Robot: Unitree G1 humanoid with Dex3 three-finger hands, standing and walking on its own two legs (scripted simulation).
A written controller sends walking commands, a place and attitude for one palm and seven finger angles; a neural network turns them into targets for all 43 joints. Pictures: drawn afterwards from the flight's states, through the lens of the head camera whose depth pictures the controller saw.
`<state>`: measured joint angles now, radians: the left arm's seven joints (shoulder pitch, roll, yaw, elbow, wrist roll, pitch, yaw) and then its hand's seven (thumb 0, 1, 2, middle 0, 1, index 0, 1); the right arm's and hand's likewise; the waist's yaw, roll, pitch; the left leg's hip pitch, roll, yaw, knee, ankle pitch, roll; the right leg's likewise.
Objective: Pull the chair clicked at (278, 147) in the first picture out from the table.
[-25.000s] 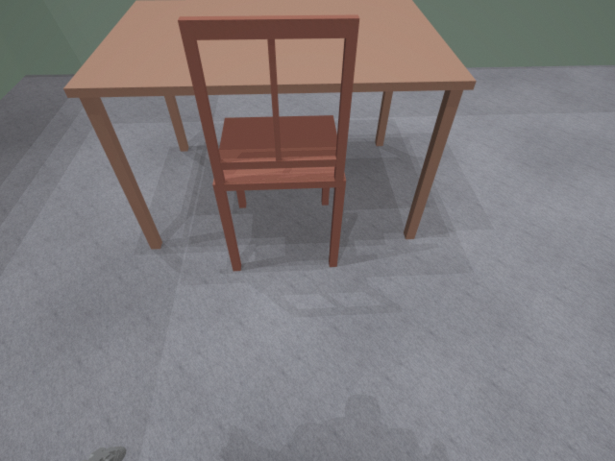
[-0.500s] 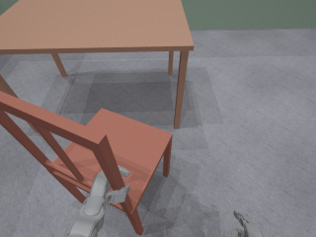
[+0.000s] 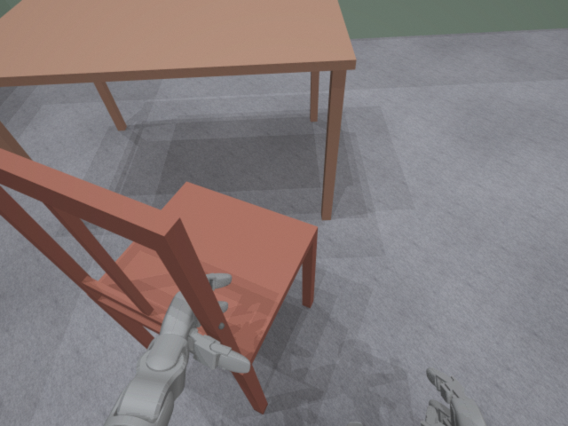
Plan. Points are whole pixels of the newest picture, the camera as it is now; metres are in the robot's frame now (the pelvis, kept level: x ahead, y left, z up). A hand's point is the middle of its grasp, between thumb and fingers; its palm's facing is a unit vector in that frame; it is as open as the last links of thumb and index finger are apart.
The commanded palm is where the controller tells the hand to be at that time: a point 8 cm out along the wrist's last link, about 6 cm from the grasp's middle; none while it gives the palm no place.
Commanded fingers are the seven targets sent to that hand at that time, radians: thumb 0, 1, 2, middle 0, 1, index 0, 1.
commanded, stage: open the thumb and straighten the fingers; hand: left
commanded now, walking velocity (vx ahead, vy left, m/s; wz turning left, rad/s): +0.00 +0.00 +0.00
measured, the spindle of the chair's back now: (110, 266) +0.37 +0.29 -0.01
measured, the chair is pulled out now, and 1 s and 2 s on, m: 0.53 0.53 0.53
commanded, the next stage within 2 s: draw the fingers out of the gap in 0.20 s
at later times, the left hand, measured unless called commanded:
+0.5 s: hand (215, 352) +0.24 +0.11 -0.04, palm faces -0.10 -0.98 -0.15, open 17.5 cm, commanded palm +0.22 +0.16 -0.02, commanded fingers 0.00 -0.55 0.20 0.00 0.00 0.00 0.00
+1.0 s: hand (207, 411) +0.17 +0.11 -0.04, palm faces -0.09 -0.99 -0.14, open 17.5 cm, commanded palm +0.14 +0.16 -0.02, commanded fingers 0.00 -0.55 0.20 0.00 0.00 0.00 0.00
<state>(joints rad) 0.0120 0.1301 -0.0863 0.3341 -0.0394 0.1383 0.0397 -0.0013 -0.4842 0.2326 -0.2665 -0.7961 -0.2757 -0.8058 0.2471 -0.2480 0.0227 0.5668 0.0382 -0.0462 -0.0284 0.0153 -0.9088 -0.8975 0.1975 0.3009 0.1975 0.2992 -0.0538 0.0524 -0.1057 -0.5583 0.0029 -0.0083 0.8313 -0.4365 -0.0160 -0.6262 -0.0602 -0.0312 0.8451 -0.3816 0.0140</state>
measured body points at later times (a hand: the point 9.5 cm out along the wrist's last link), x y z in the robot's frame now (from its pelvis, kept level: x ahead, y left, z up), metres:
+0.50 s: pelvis +0.00 -0.01 -0.01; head +0.04 -0.03 +0.44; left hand +0.24 +0.16 -0.03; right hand +0.16 -0.26 -0.09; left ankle -0.01 +0.13 -0.70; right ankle +0.02 -0.13 -0.70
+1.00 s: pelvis +0.00 +0.00 -0.02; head +0.02 -0.01 +0.43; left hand +0.17 +0.16 -0.02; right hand +0.18 -0.23 -0.08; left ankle -0.01 +0.13 -0.70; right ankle +0.02 -0.13 -0.70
